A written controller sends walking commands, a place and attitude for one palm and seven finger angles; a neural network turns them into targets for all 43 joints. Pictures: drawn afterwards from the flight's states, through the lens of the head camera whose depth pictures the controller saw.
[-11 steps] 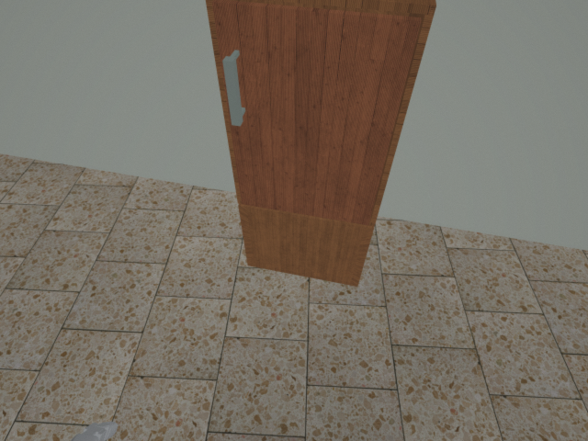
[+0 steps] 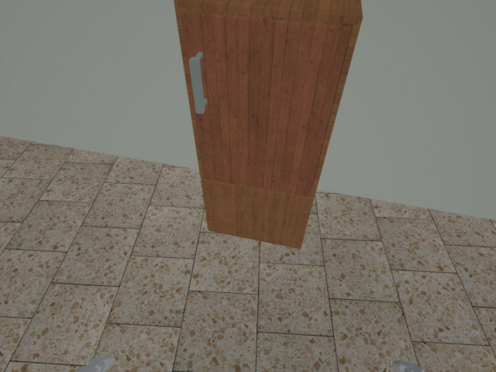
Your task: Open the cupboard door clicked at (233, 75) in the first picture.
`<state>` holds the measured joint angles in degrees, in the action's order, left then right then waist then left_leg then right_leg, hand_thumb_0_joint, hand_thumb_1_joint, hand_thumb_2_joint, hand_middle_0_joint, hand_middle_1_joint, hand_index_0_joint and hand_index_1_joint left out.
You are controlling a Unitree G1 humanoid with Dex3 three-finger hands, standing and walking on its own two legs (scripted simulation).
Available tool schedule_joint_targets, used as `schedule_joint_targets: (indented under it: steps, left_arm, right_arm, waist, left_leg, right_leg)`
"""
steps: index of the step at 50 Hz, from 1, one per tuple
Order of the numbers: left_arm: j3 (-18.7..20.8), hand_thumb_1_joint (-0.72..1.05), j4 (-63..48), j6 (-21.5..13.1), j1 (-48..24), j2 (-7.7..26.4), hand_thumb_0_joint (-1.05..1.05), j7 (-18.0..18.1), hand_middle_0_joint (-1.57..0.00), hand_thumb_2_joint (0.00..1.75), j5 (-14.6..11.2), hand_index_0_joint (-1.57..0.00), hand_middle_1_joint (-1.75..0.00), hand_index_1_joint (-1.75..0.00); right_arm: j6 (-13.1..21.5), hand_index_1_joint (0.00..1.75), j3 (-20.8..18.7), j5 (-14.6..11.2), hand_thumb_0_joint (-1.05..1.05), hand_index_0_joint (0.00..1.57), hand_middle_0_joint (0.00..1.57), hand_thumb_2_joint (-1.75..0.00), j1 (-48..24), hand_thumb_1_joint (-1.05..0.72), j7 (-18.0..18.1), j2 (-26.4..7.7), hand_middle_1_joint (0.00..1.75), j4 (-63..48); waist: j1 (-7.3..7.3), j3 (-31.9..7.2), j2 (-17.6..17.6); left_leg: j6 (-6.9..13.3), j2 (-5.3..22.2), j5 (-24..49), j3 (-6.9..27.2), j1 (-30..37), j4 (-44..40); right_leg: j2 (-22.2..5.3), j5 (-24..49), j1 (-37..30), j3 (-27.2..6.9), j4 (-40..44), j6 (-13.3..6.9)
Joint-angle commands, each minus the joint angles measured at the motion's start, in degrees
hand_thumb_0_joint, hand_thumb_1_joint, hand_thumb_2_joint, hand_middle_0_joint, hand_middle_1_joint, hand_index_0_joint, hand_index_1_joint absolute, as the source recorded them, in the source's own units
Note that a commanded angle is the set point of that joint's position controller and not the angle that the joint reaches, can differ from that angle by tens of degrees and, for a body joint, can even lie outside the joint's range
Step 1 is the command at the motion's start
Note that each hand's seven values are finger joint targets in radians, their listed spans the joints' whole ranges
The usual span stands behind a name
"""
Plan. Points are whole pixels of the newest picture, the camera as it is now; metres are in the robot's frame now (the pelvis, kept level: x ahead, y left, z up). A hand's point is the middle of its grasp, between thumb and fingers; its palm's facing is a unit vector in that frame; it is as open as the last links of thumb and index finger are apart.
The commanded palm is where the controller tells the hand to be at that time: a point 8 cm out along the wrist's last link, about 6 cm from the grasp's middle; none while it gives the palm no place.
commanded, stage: stand and wait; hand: left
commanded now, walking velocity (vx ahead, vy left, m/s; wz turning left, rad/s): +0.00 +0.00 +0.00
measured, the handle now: (199, 83) +0.82 +0.19 +0.05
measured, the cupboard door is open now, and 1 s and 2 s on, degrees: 0 0 0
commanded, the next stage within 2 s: look at it before walking up in 0.70 s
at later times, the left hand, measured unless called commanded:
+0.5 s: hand out of the picture +0.06 +0.23 -0.15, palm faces -0.03 -0.94 -0.34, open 7.4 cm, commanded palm none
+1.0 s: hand out of the picture +0.06 +0.22 -0.15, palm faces -0.03 -0.94 -0.33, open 7.4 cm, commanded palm none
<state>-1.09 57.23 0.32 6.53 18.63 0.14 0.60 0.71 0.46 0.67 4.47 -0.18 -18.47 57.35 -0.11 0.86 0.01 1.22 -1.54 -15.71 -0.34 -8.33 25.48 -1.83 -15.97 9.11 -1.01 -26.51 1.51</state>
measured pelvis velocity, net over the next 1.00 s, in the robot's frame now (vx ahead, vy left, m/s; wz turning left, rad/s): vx -0.01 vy -0.02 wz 0.00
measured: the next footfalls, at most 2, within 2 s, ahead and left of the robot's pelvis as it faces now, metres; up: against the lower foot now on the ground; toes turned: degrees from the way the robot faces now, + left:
none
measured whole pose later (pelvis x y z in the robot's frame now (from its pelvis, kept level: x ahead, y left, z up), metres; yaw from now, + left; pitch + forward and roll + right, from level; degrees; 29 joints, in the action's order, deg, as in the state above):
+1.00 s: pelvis -0.01 -0.02 +0.01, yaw +0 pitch -1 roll +0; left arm -0.4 62.0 -0.2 7.7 18.7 0.0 0.5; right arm 0.7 0.5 0.3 7.3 -0.1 -19.0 63.5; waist 0.2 1.7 0.3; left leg -0.7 0.5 -11.9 0.2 -7.3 20.6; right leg 0.1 -12.1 8.1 -0.4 -21.7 -0.2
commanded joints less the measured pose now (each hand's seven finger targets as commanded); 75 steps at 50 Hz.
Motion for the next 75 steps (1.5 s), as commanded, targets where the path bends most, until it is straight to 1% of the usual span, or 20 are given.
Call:
schedule_joint_targets:
  steps: [1, 5, 9, 13, 14, 18, 23, 27, 31, 34, 36, 44, 47, 49, 51, 54, 57, 61, 71, 75]
  left_arm:
    - [3.39, 0.90, -3.50, -1.45, -1.91, 12.08, 0.00, 0.68, -0.20, 0.90, 0.17, -0.20, -0.30, -0.30]
    - [3.54, 0.90, -2.86, -1.60, -1.57, 11.88, 0.00, 0.68, -0.20, 0.90, 0.13, -0.20, -0.30, -0.30]
    - [3.46, 0.90, -1.97, -1.66, -1.13, 11.95, 0.00, 0.60, -0.20, 0.90, 0.08, -0.20, -0.30, -0.30]
    - [3.37, 0.90, -0.98, -1.63, -0.97, 11.83, 0.00, 0.54, -0.20, 0.90, -0.05, -0.20, -0.30, -0.30]
    - [3.43, 0.90, -0.85, -1.70, -0.89, 12.03, 0.00, 0.54, -0.20, 0.90, 0.01, -0.20, -0.30, -0.30]
    - [3.31, 0.90, 0.12, -1.78, -0.69, 11.95, 0.00, 0.56, -0.20, 0.90, -0.12, -0.20, -0.30, -0.30]
    - [3.24, 0.90, 0.83, -1.71, -0.83, 11.90, 0.00, 0.55, -0.20, 0.90, -0.09, -0.20, -0.30, -0.30]
    - [3.27, 0.90, 1.04, -1.79, -0.81, 11.97, 0.00, 0.56, -0.20, 0.90, -0.05, -0.20, -0.30, -0.30]
    - [3.30, 0.90, 1.14, -1.81, -0.79, 11.91, 0.00, 0.56, -0.20, 0.90, -0.02, -0.20, -0.30, -0.30]
    - [3.37, 0.90, 0.94, -1.90, -0.66, 11.99, 0.00, 0.57, -0.20, 0.90, 0.01, -0.20, -0.30, -0.30]
    - [3.39, 0.90, 1.00, -1.91, -1.00, 11.94, 0.00, 0.53, -0.20, 0.90, 0.01, -0.20, -0.30, -0.30]
    - [3.42, 0.90, 0.80, -1.93, -0.90, 11.90, 0.00, 0.49, -0.20, 0.90, 0.09, -0.20, -0.30, -0.30]
    - [3.38, 0.90, 0.92, -1.95, -0.79, 11.83, 0.00, 0.52, -0.20, 0.90, 0.01, -0.20, -0.30, -0.30]
    - [3.46, 0.90, 0.93, -2.04, -0.57, 12.00, 0.00, 0.55, -0.20, 0.90, 0.03, -0.20, -0.30, -0.30]
    - [3.43, 0.90, 1.01, -2.06, -0.51, 11.89, 0.00, 0.58, -0.20, 0.90, 0.00, -0.20, -0.30, -0.30]
    - [3.44, 0.90, 1.12, -2.02, -0.42, 11.98, 0.00, 0.58, -0.20, 0.90, 0.03, -0.20, -0.30, -0.30]
    - [3.36, 0.90, 1.21, -1.97, -0.44, 11.99, 0.00, 0.56, -0.20, 0.90, 0.00, -0.20, -0.30, -0.30]
    - [3.37, 0.90, 1.19, -2.01, -0.41, 12.00, 0.00, 0.56, -0.20, 0.90, 0.01, -0.20, -0.30, -0.30]
    - [3.26, 0.90, 1.49, -2.01, -0.18, 12.08, 0.00, 0.50, -0.20, 0.90, 0.03, -0.20, -0.30, -0.30]
    - [3.45, 0.90, 1.17, -1.82, -0.38, 12.16, 0.00, 0.41, -0.20, 0.90, 0.07, -0.20, -0.30, -0.30]
  right_arm:
    - [1.38, 0.30, -3.14, 0.19, 0.00, 0.20, 0.20, -0.90, -2.33, -0.90, 1.15, -12.03, 0.30, -2.82]
    - [1.41, 0.30, -3.08, 0.09, 0.00, 0.20, 0.20, -0.90, -2.02, -0.90, 1.21, -11.81, 0.30, -2.09]
    - [1.27, 0.30, -2.92, -0.03, 0.00, 0.20, 0.20, -0.90, -1.79, -0.90, 1.19, -11.78, 0.30, -1.19]
    - [1.26, 0.30, -2.65, -0.01, 0.00, 0.20, 0.20, -0.90, -1.35, -0.90, 1.18, -11.90, 0.30, -0.01]
    - [1.21, 0.30, -2.63, -0.10, 0.00, 0.20, 0.20, -0.90, -1.06, -0.90, 1.17, -11.91, 0.30, 0.13]
    - [1.33, 0.30, -2.49, -0.11, 0.00, 0.20, 0.20, -0.90, -0.50, -0.90, 1.20, -12.13, 0.30, 1.24]
    - [1.18, 0.30, -2.35, -0.14, 0.00, 0.20, 0.20, -0.90, -0.33, -0.90, 1.17, -12.05, 0.30, 2.20]
    - [1.18, 0.30, -2.37, -0.15, 0.00, 0.20, 0.20, -0.90, 0.07, -0.90, 1.13, -12.02, 0.30, 2.56]
    - [1.21, 0.30, -2.32, -0.10, 0.00, 0.20, 0.20, -0.90, 0.16, -0.90, 1.07, -11.92, 0.30, 2.72]
    - [1.22, 0.30, -2.31, -0.14, 0.00, 0.20, 0.20, -0.90, 0.24, -0.90, 1.06, -11.93, 0.30, 2.78]
    - [1.19, 0.30, -2.35, -0.08, 0.00, 0.20, 0.20, -0.90, 0.18, -0.90, 1.06, -11.82, 0.30, 2.83]
    - [1.24, 0.30, -2.37, -0.15, 0.00, 0.20, 0.20, -0.90, 0.33, -0.90, 1.04, -11.91, 0.30, 2.77]
    - [1.39, 0.30, -2.33, -0.14, 0.00, 0.20, 0.20, -0.90, 0.28, -0.90, 1.11, -11.90, 0.30, 2.86]
    - [1.37, 0.30, -2.33, -0.21, 0.00, 0.20, 0.20, -0.90, 0.30, -0.90, 1.16, -11.94, 0.30, 2.76]
    - [1.44, 0.30, -2.28, -0.18, 0.00, 0.20, 0.20, -0.90, 0.31, -0.90, 1.19, -11.96, 0.30, 2.87]
    - [1.32, 0.30, -2.33, -0.26, 0.00, 0.20, 0.20, -0.90, 0.09, -0.90, 1.20, -11.96, 0.30, 2.79]
    - [1.28, 0.30, -2.28, -0.22, 0.00, 0.20, 0.20, -0.90, -0.01, -0.90, 1.20, -12.01, 0.30, 2.90]
    - [1.24, 0.30, -2.28, -0.22, 0.00, 0.20, 0.20, -0.90, 0.22, -0.90, 1.17, -11.97, 0.30, 2.86]
    - [1.23, 0.30, -2.28, -0.23, 0.00, 0.20, 0.20, -0.90, 0.01, -0.90, 1.15, -12.10, 0.30, 3.02]
    - [1.30, 0.30, -2.48, -0.20, 0.00, 0.20, 0.20, -0.90, 0.52, -0.90, 1.36, -12.34, 0.30, 2.91]
  waist:
    - [0.21, -3.96, -0.35]
    - [0.18, -4.57, -0.12]
    - [0.01, -3.58, -0.46]
    - [0.03, -3.01, 0.25]
    - [0.02, -3.12, -0.39]
    - [0.01, -4.14, -0.33]
    - [0.05, -2.14, -0.64]
    - [0.09, -2.15, -1.14]
    - [-0.08, -1.88, -0.33]
    - [-0.13, -2.19, -0.70]
    - [0.06, -1.83, -0.80]
    - [0.06, -2.46, -0.64]
    - [0.04, -3.04, -0.10]
    - [0.04, -3.65, -0.65]
    - [0.02, -4.08, 0.02]
    - [-0.11, -2.76, -0.19]
    - [-0.05, -2.51, 0.08]
    - [0.03, -2.72, -0.62]
    - [0.08, -2.71, -0.05]
    - [0.24, -2.71, -0.11]
  left_leg:
    - [1.19, 7.40, 16.18, 4.95, 0.91, -4.39]
    - [1.03, 7.55, 16.24, 4.86, 1.30, -4.50]
    - [0.88, 7.52, 14.03, 4.97, 1.03, -5.04]
    - [0.69, 7.57, 12.34, 5.25, 0.74, -6.02]
    - [0.68, 7.60, 12.23, 5.27, 0.76, -5.95]
    - [0.56, 7.83, 13.09, 5.35, 1.50, -6.37]
    - [0.40, 7.86, 11.08, 5.39, 0.80, -7.13]
    - [0.32, 7.88, 10.44, 5.40, 0.76, -7.43]
    - [0.28, 7.86, 9.86, 5.47, 0.38, -7.70]
    - [0.23, 7.90, 10.42, 5.50, 0.66, -7.46]
    - [0.12, 7.82, 9.76, 5.45, 0.56, -7.56]
    - [0.13, 8.07, 10.42, 5.50, 1.04, -7.67]
    - [0.13, 8.20, 12.08, 5.42, 1.45, -7.69]
    - [0.10, 8.30, 13.22, 5.34, 2.00, -7.32]
    - [0.09, 8.37, 14.30, 5.24, 2.21, -7.33]
    - [0.11, 8.37, 14.02, 5.33, 1.92, -7.53]
    - [0.06, 8.28, 13.16, 5.42, 1.88, -7.86]
    - [0.04, 8.31, 13.07, 5.50, 2.26, -7.99]
    - [-0.02, 8.33, 12.94, 5.57, 2.62, -8.39]
    - [-0.12, 8.75, 13.11, 4.71, 3.34, -7.98]
  right_leg:
    - [-4.69, 15.68, -0.94, -3.35, 3.12, -3.17]
    - [-4.92, 16.53, -1.81, -3.67, 3.85, -3.28]
    - [-5.09, 15.14, -1.50, -3.94, 5.03, -3.32]
    - [-5.06, 13.53, -1.53, -4.41, 5.93, -3.31]
    - [-5.07, 13.50, -1.64, -4.46, 6.08, -3.37]
    - [-5.24, 14.46, -2.55, -4.42, 6.29, -3.34]
    - [-5.00, 12.37, -1.43, -4.87, 7.26, -3.29]
    - [-5.09, 11.52, -1.25, -5.14, 7.71, -3.32]
    - [-5.12, 10.45, -1.10, -5.22, 8.09, -3.33]
    - [-5.10, 10.75, -0.99, -5.29, 8.22, -3.40]
    - [-5.07, 9.92, -0.57, -5.59, 8.52, -3.40]
    - [-4.90, 10.47, -0.72, -5.39, 8.50, -3.33]
    - [-4.99, 12.65, -1.45, -5.28, 8.07, -3.33]
    - [-5.04, 14.36, -1.87, -5.24, 7.93, -3.41]
    - [-5.12, 15.64, -2.48, -5.06, 7.69, -3.40]
    - [-5.12, 15.26, -2.00, -4.86, 8.05, -3.31]
    - [-5.18, 14.34, -1.97, -4.95, 8.43, -3.28]
    - [-5.25, 14.05, -1.97, -4.86, 8.75, -3.27]
    - [-5.13, 13.83, -1.89, -5.00, 9.08, -3.19]
    - [-4.71, 15.20, -1.14, -5.64, 8.63, -3.41]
